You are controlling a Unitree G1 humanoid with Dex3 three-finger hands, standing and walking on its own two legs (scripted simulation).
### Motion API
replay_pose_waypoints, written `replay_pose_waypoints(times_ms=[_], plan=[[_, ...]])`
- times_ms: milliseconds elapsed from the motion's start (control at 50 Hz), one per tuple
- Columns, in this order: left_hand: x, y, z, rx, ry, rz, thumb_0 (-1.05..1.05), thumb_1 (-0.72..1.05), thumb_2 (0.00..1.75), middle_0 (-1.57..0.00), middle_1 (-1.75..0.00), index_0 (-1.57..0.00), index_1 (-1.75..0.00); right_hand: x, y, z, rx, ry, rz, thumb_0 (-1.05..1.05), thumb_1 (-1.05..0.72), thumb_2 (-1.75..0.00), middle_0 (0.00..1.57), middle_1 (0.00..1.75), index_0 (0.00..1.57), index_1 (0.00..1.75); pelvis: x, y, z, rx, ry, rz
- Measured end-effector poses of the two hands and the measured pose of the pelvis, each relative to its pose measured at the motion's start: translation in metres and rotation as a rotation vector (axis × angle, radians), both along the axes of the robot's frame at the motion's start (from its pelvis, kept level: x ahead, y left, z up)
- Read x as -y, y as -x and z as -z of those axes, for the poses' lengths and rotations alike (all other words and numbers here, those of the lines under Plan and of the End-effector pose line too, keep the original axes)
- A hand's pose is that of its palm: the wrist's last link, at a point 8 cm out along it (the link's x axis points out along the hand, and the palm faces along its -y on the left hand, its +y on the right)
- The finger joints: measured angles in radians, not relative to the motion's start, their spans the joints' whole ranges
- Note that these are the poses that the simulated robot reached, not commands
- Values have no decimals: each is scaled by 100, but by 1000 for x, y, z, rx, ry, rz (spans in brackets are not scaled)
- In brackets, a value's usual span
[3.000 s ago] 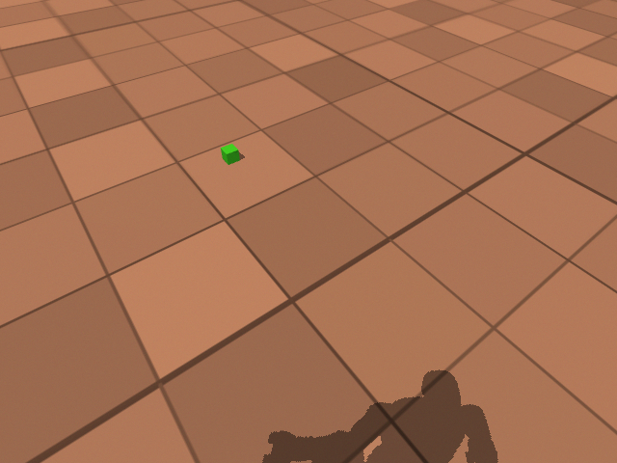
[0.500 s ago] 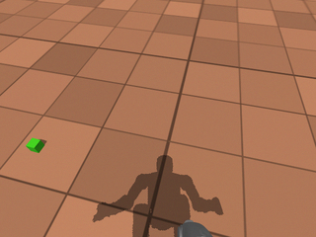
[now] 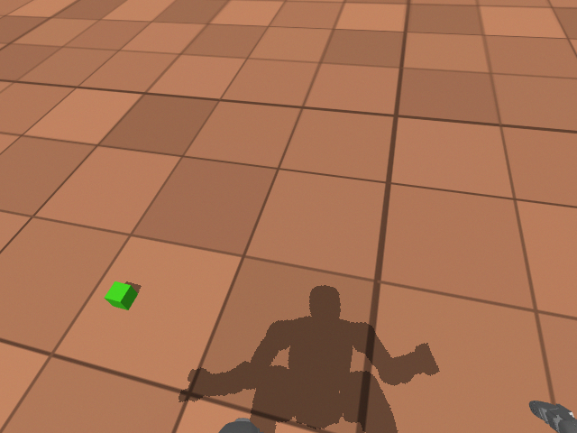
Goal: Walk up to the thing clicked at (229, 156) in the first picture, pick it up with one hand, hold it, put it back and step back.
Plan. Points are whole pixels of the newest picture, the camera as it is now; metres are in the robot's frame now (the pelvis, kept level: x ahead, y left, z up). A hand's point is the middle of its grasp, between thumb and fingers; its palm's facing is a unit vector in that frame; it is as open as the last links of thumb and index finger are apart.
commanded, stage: walk up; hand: left
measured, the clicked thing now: (121, 295) +0.66 +0.71 -0.69
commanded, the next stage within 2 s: none
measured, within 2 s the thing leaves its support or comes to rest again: neither
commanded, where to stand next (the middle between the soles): +0.25 +0.58 m, yaw -13 degrees
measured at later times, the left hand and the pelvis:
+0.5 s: hand out of the picture +0.19 +0.48 -0.09, palm faces -0.08 -0.80 -0.60, open 7.4 cm; pelvis +0.09 +0.18 +0.01, yaw -5 degrees
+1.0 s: hand out of the picture +0.24 +0.68 -0.11, palm faces -0.17 -0.81 -0.57, open 7.4 cm; pelvis +0.13 +0.39 +0.00, yaw -8 degrees
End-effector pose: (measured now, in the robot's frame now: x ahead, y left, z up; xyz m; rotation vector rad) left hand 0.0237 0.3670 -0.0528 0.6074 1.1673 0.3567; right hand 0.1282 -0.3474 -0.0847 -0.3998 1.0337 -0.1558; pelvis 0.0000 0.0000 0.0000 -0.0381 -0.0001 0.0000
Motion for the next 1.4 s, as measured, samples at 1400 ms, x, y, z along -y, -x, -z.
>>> replay_pose_waypoints(times_ms=[1400], plan=[[-591,-238,22,25,-21,112,0,90,90,-21,-30,-20,-30,-606,-45,18,-74,-9,227,1,-90,-90,21,30,21,29,-592,-140,9,41,-10,167]])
